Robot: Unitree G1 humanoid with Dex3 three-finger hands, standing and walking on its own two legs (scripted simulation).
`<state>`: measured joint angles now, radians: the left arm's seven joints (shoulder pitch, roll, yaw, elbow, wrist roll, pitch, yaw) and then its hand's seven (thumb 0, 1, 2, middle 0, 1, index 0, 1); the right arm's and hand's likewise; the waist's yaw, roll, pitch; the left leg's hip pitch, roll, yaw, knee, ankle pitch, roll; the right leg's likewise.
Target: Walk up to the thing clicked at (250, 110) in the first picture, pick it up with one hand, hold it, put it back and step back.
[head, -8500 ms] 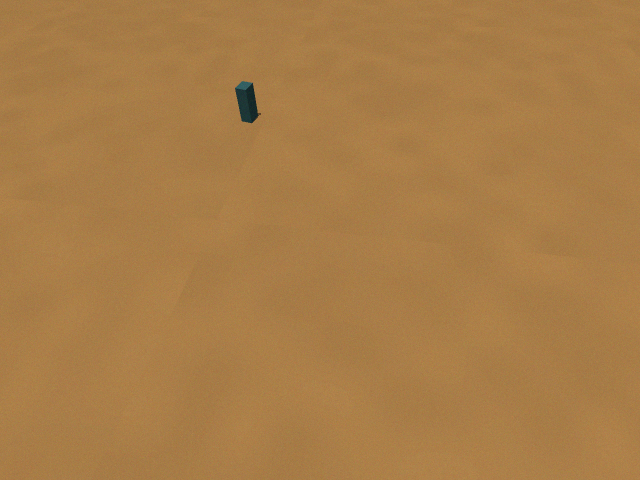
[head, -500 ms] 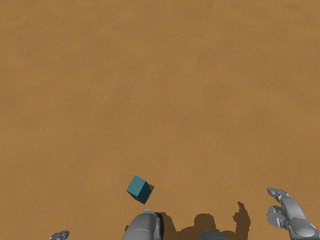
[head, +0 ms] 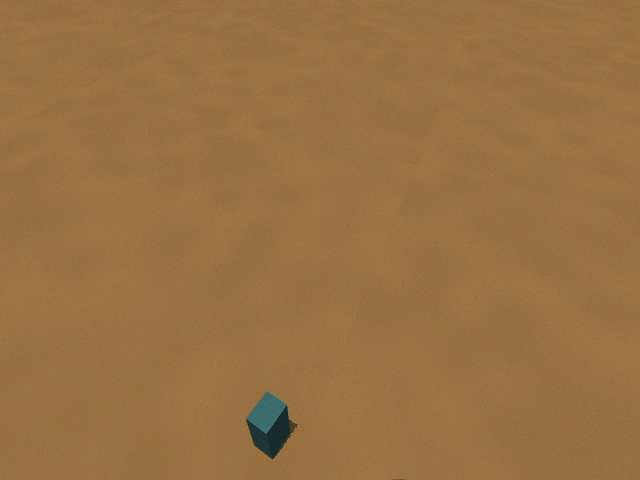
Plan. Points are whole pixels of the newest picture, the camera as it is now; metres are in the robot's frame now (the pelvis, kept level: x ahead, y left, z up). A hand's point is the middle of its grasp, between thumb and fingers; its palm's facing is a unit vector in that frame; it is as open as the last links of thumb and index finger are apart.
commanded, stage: walk up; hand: left
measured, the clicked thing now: (269, 426) +0.43 +0.15 -0.66
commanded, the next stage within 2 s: none
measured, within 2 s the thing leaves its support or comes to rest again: neither
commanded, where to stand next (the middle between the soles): +0.07 -0.02 m, yaw -7 degrees
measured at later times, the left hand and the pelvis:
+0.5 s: hand out of the picture +0.09 +0.32 -0.16, palm faces +0.00 -0.87 -0.50, open 7.4 cm; pelvis -0.05 +0.03 -0.05, yaw +1 degrees
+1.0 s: hand out of the picture +0.04 +0.25 -0.15, palm faces -0.12 -0.91 -0.39, open 7.4 cm; pelvis -0.04 -0.03 -0.02, yaw -4 degrees
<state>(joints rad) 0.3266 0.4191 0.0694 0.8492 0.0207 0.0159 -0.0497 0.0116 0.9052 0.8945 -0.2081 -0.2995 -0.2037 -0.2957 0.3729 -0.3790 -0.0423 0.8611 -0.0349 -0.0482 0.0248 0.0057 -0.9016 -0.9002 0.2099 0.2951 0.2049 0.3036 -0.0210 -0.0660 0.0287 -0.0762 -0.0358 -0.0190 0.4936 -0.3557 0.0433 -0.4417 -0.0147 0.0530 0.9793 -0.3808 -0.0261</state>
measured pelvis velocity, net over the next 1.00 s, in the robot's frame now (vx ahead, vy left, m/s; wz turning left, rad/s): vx -0.04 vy -0.03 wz -0.08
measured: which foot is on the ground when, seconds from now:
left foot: down 0.00-0.20, up 0.22-0.46, down 0.48-0.94, up 0.96-1.00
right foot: up 0.00-0.16, down 0.18-0.52, up 0.54-0.92, down 0.94-1.00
